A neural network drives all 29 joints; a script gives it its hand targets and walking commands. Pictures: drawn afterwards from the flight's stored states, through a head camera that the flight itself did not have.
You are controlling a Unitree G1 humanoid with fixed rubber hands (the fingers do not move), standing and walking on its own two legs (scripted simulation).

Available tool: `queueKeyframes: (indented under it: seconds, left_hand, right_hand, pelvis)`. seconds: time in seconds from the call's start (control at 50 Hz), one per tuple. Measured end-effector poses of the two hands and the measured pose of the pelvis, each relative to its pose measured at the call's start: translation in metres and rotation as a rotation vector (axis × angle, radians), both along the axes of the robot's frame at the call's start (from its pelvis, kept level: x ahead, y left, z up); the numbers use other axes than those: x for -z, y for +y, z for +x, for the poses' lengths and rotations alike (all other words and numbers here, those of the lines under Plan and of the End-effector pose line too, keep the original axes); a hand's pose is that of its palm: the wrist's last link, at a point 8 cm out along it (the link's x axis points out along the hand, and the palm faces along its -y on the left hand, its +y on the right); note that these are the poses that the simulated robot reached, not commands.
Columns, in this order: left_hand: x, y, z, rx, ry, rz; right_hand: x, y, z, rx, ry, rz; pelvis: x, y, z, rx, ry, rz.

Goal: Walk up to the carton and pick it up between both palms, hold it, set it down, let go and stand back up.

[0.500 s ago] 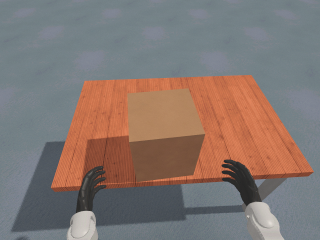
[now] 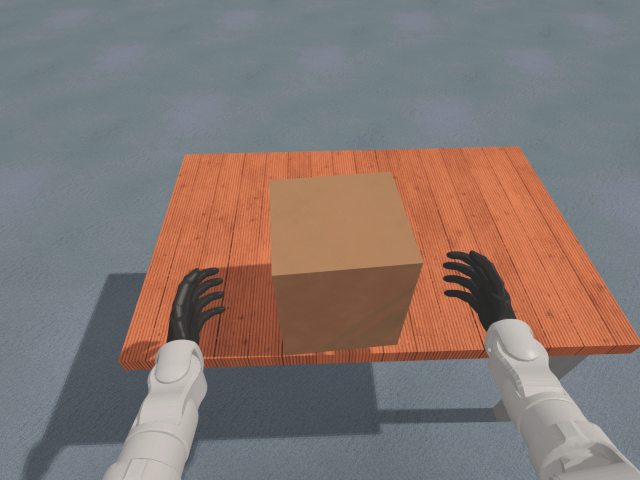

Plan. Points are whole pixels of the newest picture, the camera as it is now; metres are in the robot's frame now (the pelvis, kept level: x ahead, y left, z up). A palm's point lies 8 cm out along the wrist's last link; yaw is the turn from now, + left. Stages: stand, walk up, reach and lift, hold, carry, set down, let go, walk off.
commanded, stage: reach and lift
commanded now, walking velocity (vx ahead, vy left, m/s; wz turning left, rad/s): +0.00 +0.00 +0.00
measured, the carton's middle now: (336, 266) +0.48 +0.02 -0.08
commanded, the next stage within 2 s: none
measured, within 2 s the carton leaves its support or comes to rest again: neither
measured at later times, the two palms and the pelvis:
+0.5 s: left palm (176, 265) +0.36 +0.24 +0.05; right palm (467, 232) +0.43 -0.16 +0.07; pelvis +0.00 +0.00 +0.00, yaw +0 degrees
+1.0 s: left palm (194, 231) +0.42 +0.22 +0.06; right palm (470, 201) +0.47 -0.17 +0.09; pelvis +0.00 +0.00 -0.01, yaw -1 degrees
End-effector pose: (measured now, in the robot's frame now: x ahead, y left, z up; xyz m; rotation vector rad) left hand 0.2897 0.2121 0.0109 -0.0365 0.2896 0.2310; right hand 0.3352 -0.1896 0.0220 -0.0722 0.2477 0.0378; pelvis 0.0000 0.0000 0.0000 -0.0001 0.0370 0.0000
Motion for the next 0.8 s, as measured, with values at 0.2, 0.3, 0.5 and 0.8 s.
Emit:
queueKeyframes:
  seconds: [0.2,0.3,0.5,0.8]
  left_hand:
    - [-0.036,-0.004,0.044,0.014,-0.044,0.045]
    - [-0.038,0.003,0.055,-0.007,-0.008,0.021]
    - [-0.043,0.023,0.074,-0.037,-0.038,0.035]
    - [-0.067,0.016,0.119,0.005,-0.012,0.05]
  right_hand:
    - [-0.033,0.01,0.044,-0.014,-0.036,0.005]
    - [-0.038,0.016,0.064,-0.029,-0.006,-0.008]
    - [-0.05,0.028,0.094,-0.013,-0.026,0.011]
    - [-0.079,0.023,0.128,0.021,-0.006,-0.004]
  pelvis:
    - [0.0,0.002,-0.004,0.009,0.058,-0.007]
    - [0.001,0.001,-0.003,0.01,0.08,-0.004]
    - [0.002,0.0,0.0,-0.008,0.167,-0.019]
    - [0.006,0.002,-0.004,-0.008,0.255,-0.018]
